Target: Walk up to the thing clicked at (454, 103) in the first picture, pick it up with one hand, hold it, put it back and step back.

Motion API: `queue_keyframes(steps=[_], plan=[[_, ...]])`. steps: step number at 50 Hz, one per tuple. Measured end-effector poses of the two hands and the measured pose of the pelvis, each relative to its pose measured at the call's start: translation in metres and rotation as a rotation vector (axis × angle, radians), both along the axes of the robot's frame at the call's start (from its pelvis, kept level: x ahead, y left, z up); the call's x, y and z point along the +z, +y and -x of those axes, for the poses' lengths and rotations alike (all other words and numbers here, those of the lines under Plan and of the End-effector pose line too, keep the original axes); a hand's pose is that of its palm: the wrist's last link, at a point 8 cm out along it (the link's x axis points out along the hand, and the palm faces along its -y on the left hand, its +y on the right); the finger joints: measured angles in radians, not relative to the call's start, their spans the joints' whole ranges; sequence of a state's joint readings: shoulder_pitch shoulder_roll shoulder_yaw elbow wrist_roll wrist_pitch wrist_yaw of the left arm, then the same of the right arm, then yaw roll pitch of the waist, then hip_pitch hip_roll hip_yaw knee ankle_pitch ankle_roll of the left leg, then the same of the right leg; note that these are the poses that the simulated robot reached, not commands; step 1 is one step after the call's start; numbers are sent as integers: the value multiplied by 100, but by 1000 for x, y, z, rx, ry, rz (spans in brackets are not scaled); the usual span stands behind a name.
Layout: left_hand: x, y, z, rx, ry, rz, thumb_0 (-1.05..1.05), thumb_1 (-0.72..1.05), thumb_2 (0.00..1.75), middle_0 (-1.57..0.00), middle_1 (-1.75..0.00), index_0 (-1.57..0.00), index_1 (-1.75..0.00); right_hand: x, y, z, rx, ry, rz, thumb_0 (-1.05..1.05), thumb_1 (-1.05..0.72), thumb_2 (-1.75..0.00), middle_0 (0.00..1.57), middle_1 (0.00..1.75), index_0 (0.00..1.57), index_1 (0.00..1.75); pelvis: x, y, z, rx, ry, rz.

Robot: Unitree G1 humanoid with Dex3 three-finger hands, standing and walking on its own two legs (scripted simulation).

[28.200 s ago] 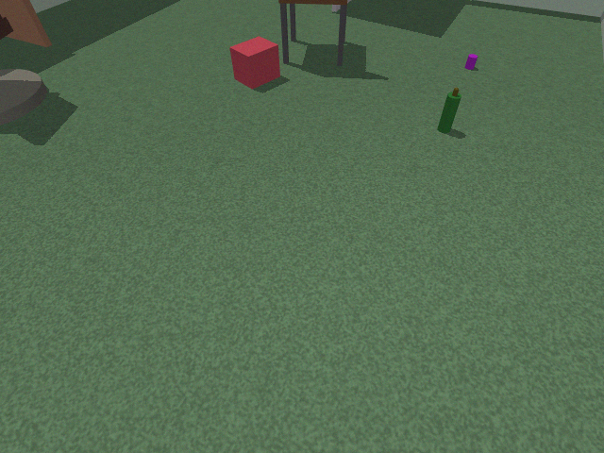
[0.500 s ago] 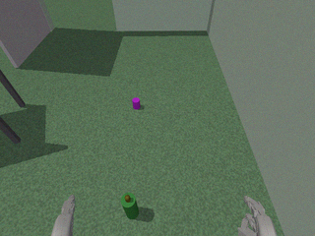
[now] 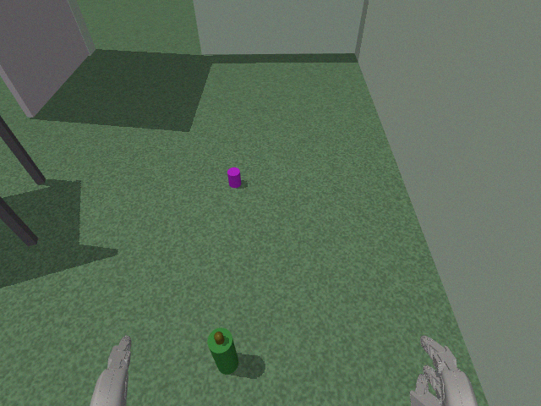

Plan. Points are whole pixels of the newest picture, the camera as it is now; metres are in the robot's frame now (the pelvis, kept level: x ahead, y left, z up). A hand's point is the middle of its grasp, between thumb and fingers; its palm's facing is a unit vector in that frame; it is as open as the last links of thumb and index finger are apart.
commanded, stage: home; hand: left
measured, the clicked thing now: (223, 350) +0.41 +0.17 -0.59
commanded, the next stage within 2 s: stand in 0.70 s
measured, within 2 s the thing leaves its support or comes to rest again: neither
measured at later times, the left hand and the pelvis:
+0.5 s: hand (153, 391) +0.18 +0.18 -0.06, palm faces +0.10 -0.95 -0.29, open 17.7 cm; pelvis +0.01 +0.00 +0.00, yaw +0 degrees
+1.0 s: hand (151, 394) +0.18 +0.19 -0.06, palm faces +0.10 -0.95 -0.28, open 15.7 cm; pelvis +0.01 +0.01 +0.00, yaw +0 degrees
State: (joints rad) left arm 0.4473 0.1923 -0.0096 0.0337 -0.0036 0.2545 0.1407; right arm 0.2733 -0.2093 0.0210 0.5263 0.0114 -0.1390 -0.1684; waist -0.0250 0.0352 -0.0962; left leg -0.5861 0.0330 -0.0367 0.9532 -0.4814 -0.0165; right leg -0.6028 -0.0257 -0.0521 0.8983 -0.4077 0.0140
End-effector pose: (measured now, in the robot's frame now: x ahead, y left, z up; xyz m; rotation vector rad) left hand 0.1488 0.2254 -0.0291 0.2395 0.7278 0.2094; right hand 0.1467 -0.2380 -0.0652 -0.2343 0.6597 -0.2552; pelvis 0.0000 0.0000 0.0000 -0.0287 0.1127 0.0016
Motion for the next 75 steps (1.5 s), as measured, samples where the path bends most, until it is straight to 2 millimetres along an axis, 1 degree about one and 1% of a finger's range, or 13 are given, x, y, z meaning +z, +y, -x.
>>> queue_keyframes(steps=[11,28,41,44,46,49,55,57,60,64,67,71,75], plan=[[0,2,-1,4,2,2,-1,-58,3,-5,-5,-5,-5,0,4,-4,9,2,-1,1,-90,-90,21,30,21,30,0,1,-2,1,6,1],[0,6,-12,-3,1,2,-1,-59,3,-5,-5,-5,-5,-2,7,-9,-1,13,0,1,-90,-90,21,30,21,30,0,5,-11,-1,12,5],[1,6,-11,0,-2,7,-1,-57,4,-5,-5,-5,-5,0,7,-10,4,11,3,1,-90,-90,21,30,21,30,1,6,-10,-1,9,5],[0,7,-10,0,1,6,-1,-54,6,-7,-7,-7,-7,0,8,-10,5,10,3,1,-90,-90,21,30,21,30,1,6,-10,0,11,6],[0,7,-9,0,3,6,-1,-50,11,-10,-11,-10,-11,0,8,-10,5,11,4,1,-90,-90,21,30,21,30,0,6,-10,0,12,6],[0,8,-8,0,5,6,-1,-37,24,-14,-18,-14,-18,0,8,-10,4,12,5,1,-90,-90,21,30,21,30,0,6,-10,0,13,7],[0,8,-9,-3,3,5,-1,0,57,-18,-25,-18,-26,-1,9,-9,0,11,5,1,-90,-90,21,30,21,30,0,7,-10,-1,13,7],[-8,11,-11,-56,3,-22,-1,14,67,-19,-27,-19,-27,-6,7,-7,67,75,33,1,-90,-90,21,30,21,30,2,7,-7,-2,-20,-2],[-25,24,-7,-108,62,-39,-1,36,76,-20,-28,-20,-28,-16,-2,1,131,216,43,1,-90,-90,21,30,21,30,6,7,-4,0,-56,-16],[-39,45,11,-85,161,-41,0,61,84,-21,-29,-21,-29,-17,-19,19,98,313,32,1,-90,-90,21,30,21,30,13,8,-3,1,-89,-26],[-45,58,29,-59,240,-48,0,74,87,-21,-29,-21,-30,-13,-30,36,60,367,37,1,-90,-90,21,30,21,30,20,10,-4,1,-105,-29],[-48,71,53,-16,334,-47,0,83,89,-21,-30,-21,-30,-11,-37,58,26,444,41,1,-90,-90,21,30,21,30,28,14,-5,3,-124,-25],[-48,78,74,16,407,-43,0,87,90,-21,-30,-21,-30,-10,-36,75,6,512,28,1,-90,-90,21,30,21,30,37,16,-5,6,-142,-25]])
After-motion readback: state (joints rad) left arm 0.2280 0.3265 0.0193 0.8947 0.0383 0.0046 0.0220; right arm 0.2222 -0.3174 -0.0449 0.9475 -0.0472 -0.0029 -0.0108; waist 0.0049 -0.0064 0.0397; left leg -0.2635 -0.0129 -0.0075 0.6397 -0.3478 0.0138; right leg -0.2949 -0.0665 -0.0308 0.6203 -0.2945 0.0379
